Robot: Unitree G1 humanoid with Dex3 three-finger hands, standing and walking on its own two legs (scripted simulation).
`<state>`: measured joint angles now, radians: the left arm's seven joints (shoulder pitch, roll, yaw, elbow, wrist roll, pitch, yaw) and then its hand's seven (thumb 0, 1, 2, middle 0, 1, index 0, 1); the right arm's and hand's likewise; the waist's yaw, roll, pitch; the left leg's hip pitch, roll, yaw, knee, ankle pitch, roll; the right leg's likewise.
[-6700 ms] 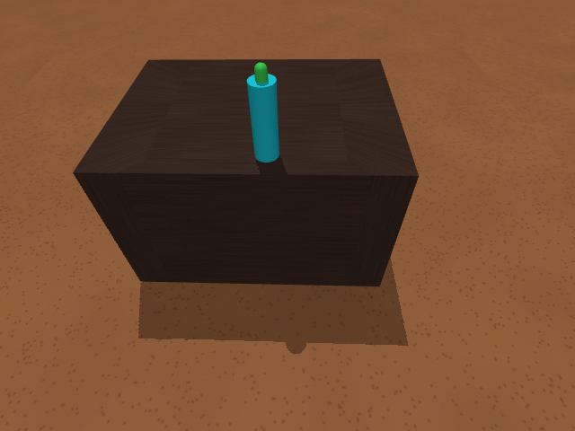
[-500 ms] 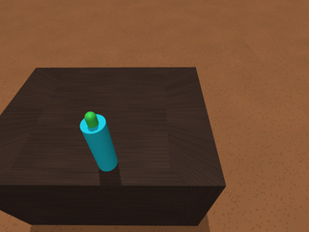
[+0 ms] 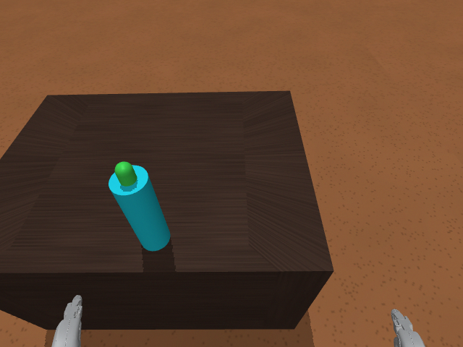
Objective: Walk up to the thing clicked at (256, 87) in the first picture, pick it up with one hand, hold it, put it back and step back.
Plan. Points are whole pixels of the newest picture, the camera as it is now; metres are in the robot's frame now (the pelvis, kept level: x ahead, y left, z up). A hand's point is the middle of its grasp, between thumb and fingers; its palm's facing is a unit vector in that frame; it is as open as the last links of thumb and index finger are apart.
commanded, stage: rise first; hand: left
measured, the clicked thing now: (141, 207) +0.41 +0.23 -0.04
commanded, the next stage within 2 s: go down in 0.82 s
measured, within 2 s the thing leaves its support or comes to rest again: neither
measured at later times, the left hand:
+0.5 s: hand (101, 324) +0.18 +0.25 -0.05, palm faces +0.26 -0.91 -0.33, open 17.4 cm
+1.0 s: hand (89, 320) +0.18 +0.25 +0.00, palm faces +0.30 -0.90 -0.33, open 17.4 cm
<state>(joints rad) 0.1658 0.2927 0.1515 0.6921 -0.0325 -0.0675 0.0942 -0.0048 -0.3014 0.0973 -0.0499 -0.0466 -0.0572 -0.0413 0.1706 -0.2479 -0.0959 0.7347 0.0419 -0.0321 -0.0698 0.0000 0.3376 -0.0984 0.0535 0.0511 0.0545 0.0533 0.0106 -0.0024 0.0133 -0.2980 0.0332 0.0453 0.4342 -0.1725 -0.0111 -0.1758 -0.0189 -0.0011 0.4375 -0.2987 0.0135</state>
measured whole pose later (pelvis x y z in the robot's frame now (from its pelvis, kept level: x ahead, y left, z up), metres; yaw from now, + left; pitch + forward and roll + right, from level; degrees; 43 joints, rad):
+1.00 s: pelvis +0.00 -0.01 +0.00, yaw +1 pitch -3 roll +0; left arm 0.38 0.27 0.20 0.19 -0.06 -0.12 0.04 -0.02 -0.54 0.05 -0.06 -0.06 -0.06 -0.06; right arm 0.24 -0.23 -0.07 0.61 0.02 -0.05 -0.06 -0.01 0.52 -0.05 0.05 0.05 0.05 0.05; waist 0.03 0.02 0.03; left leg -0.18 0.03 0.03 0.37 -0.15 -0.02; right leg -0.05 -0.02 -0.02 0.38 -0.29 0.00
